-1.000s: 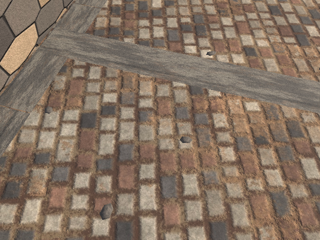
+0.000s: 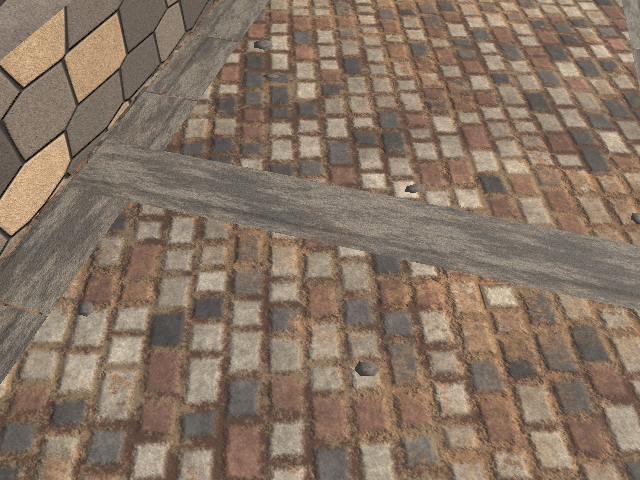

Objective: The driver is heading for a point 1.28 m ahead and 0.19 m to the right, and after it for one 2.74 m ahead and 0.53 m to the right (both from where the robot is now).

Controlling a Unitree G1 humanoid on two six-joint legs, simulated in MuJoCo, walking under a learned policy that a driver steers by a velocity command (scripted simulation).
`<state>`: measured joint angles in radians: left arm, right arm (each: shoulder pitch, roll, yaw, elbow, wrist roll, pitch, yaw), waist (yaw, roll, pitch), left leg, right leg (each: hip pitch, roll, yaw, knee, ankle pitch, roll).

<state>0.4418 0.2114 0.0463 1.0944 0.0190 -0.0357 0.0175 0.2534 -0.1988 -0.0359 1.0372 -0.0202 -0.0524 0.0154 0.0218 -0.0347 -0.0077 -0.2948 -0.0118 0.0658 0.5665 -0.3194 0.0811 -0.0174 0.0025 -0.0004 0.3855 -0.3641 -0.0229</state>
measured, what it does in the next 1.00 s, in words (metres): walks ahead: right foot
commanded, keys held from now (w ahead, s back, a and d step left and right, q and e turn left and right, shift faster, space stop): w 1.00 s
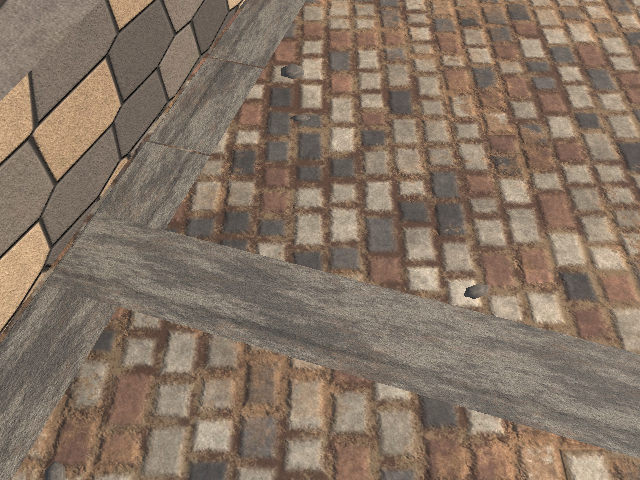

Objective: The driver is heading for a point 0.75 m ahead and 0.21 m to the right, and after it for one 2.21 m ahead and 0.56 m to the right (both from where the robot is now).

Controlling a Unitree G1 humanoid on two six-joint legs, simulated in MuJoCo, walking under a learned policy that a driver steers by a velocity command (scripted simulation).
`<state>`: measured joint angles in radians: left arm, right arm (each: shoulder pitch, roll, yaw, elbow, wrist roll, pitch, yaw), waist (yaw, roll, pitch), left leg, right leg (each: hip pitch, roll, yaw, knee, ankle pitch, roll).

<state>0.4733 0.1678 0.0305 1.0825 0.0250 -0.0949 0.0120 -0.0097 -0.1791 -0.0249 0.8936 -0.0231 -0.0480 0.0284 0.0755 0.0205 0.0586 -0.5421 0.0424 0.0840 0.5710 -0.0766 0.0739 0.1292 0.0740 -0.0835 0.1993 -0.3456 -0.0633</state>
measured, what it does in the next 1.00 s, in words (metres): walks ahead, turning right: left foot, then right foot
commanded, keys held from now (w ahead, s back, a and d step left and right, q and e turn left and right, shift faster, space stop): w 0.16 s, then w+e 0.84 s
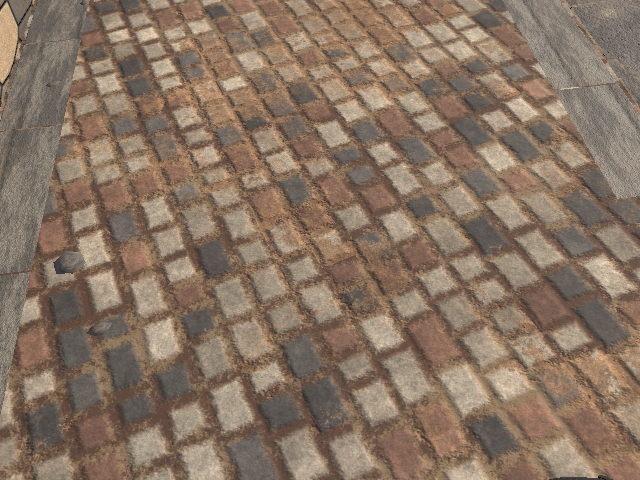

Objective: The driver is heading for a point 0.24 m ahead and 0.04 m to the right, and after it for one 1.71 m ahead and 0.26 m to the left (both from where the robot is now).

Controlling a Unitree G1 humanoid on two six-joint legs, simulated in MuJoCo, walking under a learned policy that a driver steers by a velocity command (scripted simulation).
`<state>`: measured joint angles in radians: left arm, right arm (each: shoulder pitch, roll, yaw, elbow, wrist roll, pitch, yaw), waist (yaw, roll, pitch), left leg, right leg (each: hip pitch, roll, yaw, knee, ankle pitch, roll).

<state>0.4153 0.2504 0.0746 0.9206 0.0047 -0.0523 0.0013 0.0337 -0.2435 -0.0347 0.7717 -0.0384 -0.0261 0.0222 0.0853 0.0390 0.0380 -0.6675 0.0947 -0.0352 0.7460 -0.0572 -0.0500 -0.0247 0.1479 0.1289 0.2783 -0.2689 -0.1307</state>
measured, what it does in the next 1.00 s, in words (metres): walks ahead: left foot, then right foot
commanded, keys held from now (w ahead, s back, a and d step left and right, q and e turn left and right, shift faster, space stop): w+e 0.32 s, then w+q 0.68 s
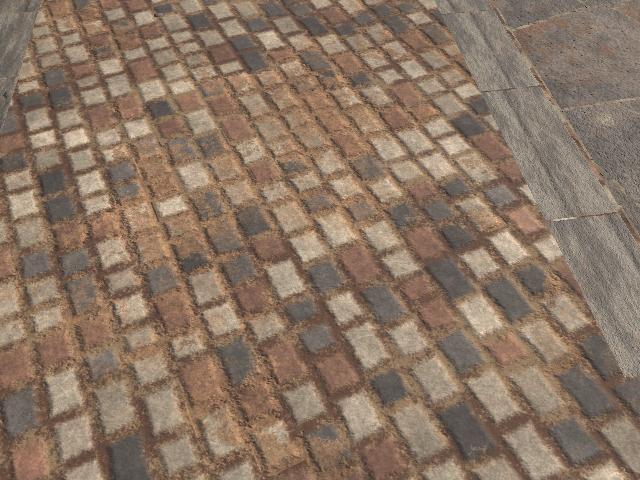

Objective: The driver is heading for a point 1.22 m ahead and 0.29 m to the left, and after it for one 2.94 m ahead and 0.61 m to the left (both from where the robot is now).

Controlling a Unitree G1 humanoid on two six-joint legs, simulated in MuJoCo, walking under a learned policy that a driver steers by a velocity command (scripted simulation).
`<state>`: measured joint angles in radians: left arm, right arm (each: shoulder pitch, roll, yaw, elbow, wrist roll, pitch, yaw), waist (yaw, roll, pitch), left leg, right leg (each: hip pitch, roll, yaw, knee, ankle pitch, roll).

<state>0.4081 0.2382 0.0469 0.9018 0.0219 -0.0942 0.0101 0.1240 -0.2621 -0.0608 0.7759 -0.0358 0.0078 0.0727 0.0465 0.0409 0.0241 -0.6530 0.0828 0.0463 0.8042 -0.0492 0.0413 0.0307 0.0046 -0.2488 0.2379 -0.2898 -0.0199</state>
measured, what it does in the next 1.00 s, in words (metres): walks ahead, turning left: left foot, then right foot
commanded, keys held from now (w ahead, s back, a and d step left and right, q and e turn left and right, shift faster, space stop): w+q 0.38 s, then w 0.62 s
